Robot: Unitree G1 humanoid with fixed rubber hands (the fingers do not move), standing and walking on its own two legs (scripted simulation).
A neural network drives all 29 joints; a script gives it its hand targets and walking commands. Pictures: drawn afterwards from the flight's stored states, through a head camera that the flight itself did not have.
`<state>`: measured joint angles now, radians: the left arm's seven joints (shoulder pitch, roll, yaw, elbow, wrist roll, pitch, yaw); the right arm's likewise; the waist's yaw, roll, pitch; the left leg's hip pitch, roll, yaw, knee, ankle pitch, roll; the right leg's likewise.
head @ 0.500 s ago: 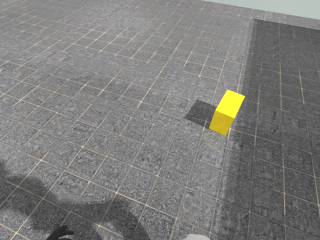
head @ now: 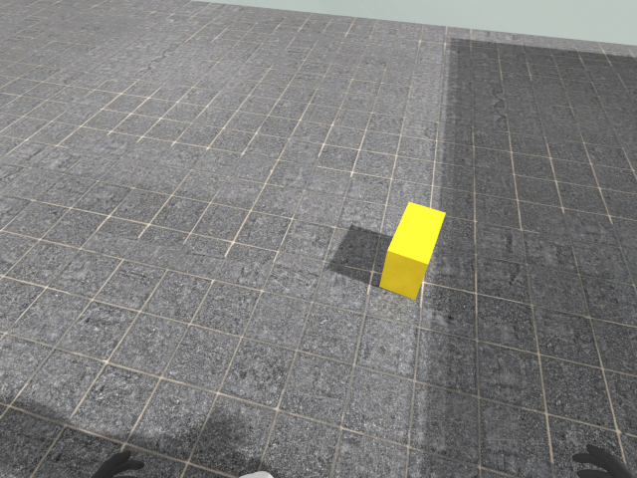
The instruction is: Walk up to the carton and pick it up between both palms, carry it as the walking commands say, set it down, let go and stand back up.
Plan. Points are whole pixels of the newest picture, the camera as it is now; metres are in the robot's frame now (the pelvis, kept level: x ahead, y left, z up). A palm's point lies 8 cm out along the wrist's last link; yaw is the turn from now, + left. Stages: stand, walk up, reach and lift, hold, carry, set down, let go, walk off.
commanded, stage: walk up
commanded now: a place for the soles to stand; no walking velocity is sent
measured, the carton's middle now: (412, 250) +1.00 -0.34 -0.65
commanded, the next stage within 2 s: none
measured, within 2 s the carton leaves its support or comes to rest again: neither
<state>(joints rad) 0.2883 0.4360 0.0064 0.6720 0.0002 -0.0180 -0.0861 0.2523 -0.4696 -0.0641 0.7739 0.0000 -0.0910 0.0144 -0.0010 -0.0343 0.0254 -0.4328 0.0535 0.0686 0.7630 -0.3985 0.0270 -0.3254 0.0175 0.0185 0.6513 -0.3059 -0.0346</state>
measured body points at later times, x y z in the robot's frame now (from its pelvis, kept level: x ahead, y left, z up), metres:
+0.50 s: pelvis +0.16 -0.06 +0.00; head +0.17 -0.05 +0.45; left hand +0.30 +0.23 -0.10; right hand +0.23 -0.41 -0.08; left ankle +0.14 +0.09 -0.67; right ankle +0.21 -0.18 -0.72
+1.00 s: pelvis +0.31 -0.12 -0.01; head +0.33 -0.12 +0.44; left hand +0.47 +0.16 -0.11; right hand +0.30 -0.48 -0.09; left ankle +0.28 +0.05 -0.69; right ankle +0.37 -0.25 -0.72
